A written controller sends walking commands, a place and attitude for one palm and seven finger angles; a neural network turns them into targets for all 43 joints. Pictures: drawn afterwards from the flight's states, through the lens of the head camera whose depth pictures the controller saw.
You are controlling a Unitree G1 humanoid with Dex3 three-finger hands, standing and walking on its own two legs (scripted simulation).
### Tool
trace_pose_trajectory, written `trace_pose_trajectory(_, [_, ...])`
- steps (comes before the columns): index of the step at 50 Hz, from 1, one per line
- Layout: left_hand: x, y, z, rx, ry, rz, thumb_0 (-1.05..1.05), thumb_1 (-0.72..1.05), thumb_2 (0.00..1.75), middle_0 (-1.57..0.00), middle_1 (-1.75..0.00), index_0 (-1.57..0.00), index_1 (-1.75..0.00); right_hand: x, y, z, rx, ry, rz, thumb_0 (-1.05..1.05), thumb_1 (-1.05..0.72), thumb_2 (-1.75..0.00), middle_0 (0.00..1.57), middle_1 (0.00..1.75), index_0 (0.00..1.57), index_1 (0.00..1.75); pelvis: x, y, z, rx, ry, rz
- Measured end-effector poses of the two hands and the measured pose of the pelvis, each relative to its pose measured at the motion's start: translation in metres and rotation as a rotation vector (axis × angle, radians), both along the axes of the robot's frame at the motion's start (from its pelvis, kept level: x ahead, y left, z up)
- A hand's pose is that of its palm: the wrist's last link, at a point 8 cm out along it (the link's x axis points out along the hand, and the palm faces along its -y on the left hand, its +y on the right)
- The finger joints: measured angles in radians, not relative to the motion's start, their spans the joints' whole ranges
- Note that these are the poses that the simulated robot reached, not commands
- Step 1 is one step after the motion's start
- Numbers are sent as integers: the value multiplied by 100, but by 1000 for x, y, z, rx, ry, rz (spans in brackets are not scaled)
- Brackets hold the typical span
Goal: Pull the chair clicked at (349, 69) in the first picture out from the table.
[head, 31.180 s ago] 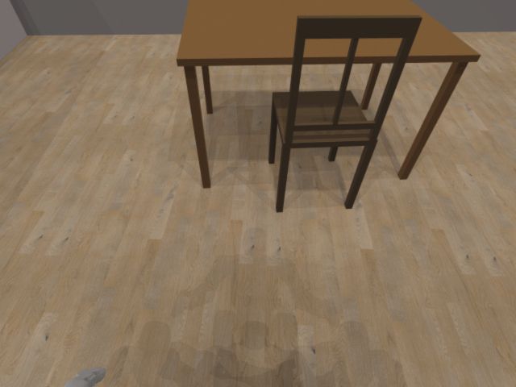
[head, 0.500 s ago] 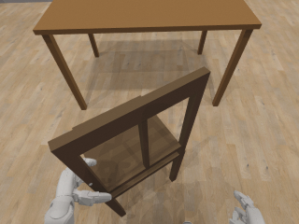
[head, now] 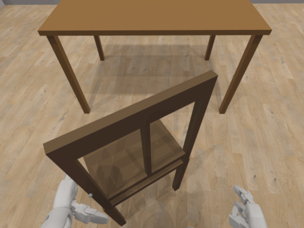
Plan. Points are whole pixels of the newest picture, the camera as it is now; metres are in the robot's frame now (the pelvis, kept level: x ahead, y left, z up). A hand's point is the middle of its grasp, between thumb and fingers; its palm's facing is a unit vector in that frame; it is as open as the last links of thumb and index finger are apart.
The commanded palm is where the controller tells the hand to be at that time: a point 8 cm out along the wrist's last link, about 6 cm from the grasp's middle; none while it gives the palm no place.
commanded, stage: draw the fingers out of the gap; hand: left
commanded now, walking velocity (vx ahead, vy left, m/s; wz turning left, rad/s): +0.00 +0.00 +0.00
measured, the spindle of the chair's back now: (146, 153) +0.33 +0.03 -0.03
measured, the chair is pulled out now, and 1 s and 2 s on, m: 0.53 0.53 0.53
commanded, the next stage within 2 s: draw the hand back to the body in 0.70 s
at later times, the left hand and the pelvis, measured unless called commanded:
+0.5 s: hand out of the picture +0.14 +0.17 -0.04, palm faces +0.12 -0.97 -0.21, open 17.5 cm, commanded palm +0.10 +0.22 -0.01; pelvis -0.02 +0.00 -0.01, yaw +1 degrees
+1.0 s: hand out of the picture +0.11 +0.18 +0.01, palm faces +0.16 -0.98 -0.11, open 17.5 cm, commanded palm +0.06 +0.24 +0.02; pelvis -0.02 +0.00 -0.02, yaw +1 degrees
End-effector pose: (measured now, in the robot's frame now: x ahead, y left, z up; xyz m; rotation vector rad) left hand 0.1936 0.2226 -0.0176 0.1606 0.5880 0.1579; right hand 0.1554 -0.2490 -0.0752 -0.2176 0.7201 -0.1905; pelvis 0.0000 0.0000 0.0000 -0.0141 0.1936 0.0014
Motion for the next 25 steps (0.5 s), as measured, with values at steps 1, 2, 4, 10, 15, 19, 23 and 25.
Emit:
trace_pose_trajectory(1, [-2,0,0,1,1,2,-1,-54,20,-1,-4,-2,-4,-2,-1,0,0,1,-6,1,-90,-90,20,30,20,30,0,0,0,0,-1,-1])
trace_pose_trajectory(2, [-5,1,1,3,2,4,-1,-54,20,-1,-3,-2,-3,-4,-2,1,0,2,-12,1,-90,-90,20,30,20,30,-1,-1,0,0,-2,-2])
trace_pose_trajectory(4, [-12,3,3,10,2,11,-1,-54,20,-1,-2,-1,-2,-8,-3,1,1,2,-25,1,-90,-90,20,30,20,30,-2,-1,0,0,-5,-3])
trace_pose_trajectory(10, [-41,7,4,19,26,24,-1,-54,20,-1,-1,-1,-1,-15,-4,2,2,-14,-41,1,-90,-90,20,30,20,30,-6,-1,-1,-2,-15,1])
trace_pose_trajectory(15, [-61,0,3,9,32,16,-1,-54,20,0,-1,-1,0,-15,-1,2,-2,-45,-25,1,-90,-90,20,30,20,30,-13,0,-4,-4,-18,7])
trace_pose_trajectory(19, [-69,-5,5,6,9,12,-1,-54,20,0,-1,-1,0,-14,3,1,4,-68,-15,1,-90,-90,20,30,20,30,-18,0,-6,-3,-19,10])
trace_pose_trajectory(23, [-75,-6,5,14,5,18,-1,-54,20,-1,-1,-1,0,-13,8,0,16,-83,-10,1,-90,-90,20,30,20,30,-22,-1,-9,-3,-19,10])
trace_pose_trajectory(25, [-79,-6,4,17,13,22,-1,-54,20,-1,-1,-1,0,-12,9,1,23,-91,-8,1,-90,-90,20,30,20,30,-23,-2,-9,-3,-20,10])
